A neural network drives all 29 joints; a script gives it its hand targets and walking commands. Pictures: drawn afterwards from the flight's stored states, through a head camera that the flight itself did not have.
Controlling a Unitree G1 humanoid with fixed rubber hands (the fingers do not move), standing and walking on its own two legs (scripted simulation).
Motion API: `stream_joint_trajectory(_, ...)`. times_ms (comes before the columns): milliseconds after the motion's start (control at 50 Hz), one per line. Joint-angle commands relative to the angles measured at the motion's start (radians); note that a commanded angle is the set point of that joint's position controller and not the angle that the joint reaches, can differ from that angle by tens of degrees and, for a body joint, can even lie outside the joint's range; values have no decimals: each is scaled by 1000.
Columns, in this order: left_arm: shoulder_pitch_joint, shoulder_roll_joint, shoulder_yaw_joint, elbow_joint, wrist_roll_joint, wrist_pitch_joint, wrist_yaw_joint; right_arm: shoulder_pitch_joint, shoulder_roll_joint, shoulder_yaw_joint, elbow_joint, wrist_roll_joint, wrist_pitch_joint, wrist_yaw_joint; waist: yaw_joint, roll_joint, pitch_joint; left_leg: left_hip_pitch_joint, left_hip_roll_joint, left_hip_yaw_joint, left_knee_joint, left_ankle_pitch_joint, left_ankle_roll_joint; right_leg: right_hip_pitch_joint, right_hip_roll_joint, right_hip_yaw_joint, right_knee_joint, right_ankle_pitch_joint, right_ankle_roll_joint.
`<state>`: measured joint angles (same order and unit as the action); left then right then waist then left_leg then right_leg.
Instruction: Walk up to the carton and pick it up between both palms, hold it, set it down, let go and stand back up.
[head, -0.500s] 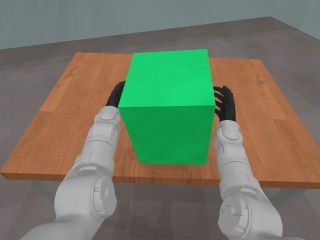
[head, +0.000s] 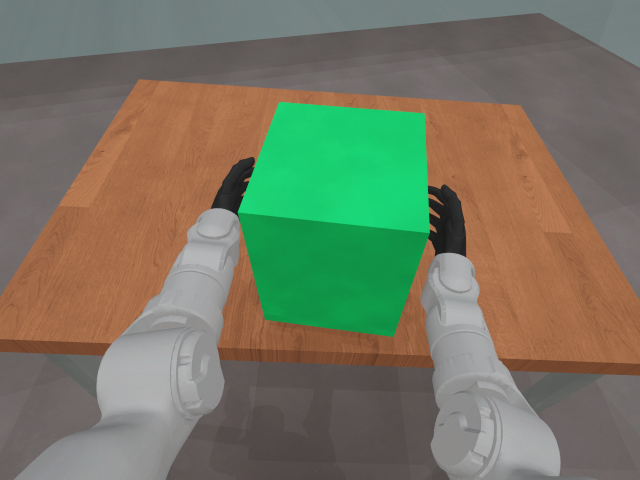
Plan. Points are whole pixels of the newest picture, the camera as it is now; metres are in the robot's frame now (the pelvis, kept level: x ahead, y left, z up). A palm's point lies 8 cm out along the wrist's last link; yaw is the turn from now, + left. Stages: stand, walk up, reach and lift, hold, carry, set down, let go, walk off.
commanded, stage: set down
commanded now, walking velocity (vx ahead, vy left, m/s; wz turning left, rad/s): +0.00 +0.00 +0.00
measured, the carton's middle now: (338, 224) +0.44 -0.12 +0.06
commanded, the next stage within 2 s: none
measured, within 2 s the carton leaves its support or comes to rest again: rests again in 0.74 s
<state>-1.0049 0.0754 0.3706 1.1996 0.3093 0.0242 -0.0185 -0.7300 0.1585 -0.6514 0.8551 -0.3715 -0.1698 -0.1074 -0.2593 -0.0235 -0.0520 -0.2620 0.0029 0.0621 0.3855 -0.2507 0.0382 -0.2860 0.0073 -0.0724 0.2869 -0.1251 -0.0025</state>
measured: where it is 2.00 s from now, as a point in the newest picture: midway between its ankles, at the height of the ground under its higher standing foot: outside the picture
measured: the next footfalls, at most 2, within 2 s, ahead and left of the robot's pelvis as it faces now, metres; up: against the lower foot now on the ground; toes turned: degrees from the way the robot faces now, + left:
none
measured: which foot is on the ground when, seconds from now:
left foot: down 0.00-1.00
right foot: down 0.00-1.00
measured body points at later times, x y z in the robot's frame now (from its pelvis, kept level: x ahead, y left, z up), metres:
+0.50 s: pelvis -0.01 +0.00 +0.00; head +0.05 +0.03 +0.44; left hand +0.46 +0.03 +0.06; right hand +0.35 -0.24 +0.06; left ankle -0.04 +0.09 -0.75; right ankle +0.00 -0.12 -0.75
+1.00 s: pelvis -0.01 +0.01 +0.00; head +0.07 +0.02 +0.44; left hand +0.47 +0.02 +0.06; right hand +0.35 -0.25 +0.04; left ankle -0.04 +0.09 -0.75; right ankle +0.00 -0.12 -0.75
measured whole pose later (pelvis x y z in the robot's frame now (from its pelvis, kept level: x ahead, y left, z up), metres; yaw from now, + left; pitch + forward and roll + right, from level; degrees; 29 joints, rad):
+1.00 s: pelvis -0.01 +0.01 +0.00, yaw +0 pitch +12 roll -2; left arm -1.04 0.07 0.39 1.40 0.32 -0.21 0.03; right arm -0.72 0.16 -0.78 0.94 -0.47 -0.32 -0.10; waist -0.25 0.01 -0.06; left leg -0.38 0.00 0.06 0.42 -0.25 0.05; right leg -0.39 0.00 -0.09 0.27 -0.09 0.00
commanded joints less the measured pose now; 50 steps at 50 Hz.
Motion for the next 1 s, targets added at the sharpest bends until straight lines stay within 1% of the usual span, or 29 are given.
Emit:
stream_joint_trajectory(0,-606,-460,-149,-81,-10,-99,-129,-674,392,293,-28,-37,-79,141,-8,112,-709,299,32,-29,49,574,-132,216,-16,-51,61,613,26)
stream_joint_trajectory(180,-619,-495,-173,-30,-14,-150,-118,-678,397,251,42,-62,-125,135,-18,135,-719,299,44,-34,69,607,-153,167,-15,-54,35,567,16)
stream_joint_trajectory(300,-629,-499,-172,2,-12,-190,-110,-680,393,215,80,-84,-145,137,-21,141,-725,286,48,-36,71,585,-158,147,-17,-56,20,521,12)
stream_joint_trajectory(400,-637,-493,-161,25,-4,-221,-107,-676,393,194,98,-99,-153,140,-21,140,-723,260,45,-37,62,535,-154,146,-17,-57,21,493,14)
stream_joint_trajectory(540,-649,-480,-141,53,7,-255,-104,-666,398,175,103,-115,-152,145,-13,136,-718,220,36,-32,42,439,-137,142,-15,-56,29,444,20)
stream_joint_trajectory(620,-648,-484,-133,68,14,-271,-102,-657,410,173,100,-123,-153,149,-9,132,-725,208,34,-33,39,419,-129,140,-14,-55,37,441,24)
stream_joint_trajectory(720,-641,-491,-114,103,29,-285,-102,-643,442,186,96,-137,-163,156,-2,120,-726,203,35,-37,44,428,-124,139,-15,-55,40,460,26)
stream_joint_trajectory(800,-617,-474,-95,132,40,-292,-98,-624,408,178,89,-146,-175,155,-1,113,-729,200,34,-42,47,445,-121,147,-15,-51,47,492,28)
stream_joint_trajectory(880,-607,-496,-94,128,51,-303,-97,-592,429,167,107,-170,-182,154,-8,108,-715,219,37,-45,55,485,-121,141,-16,-50,43,517,31)
stream_joint_trajectory(980,-574,-500,-80,136,72,-301,-94,-546,430,155,140,-192,-191,156,-2,106,-677,231,42,-46,67,529,-126,133,-19,-47,32,531,29)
